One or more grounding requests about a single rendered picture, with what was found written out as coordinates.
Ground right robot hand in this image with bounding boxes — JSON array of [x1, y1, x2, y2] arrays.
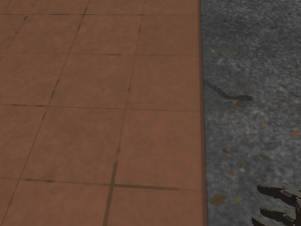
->
[[251, 182, 301, 226]]

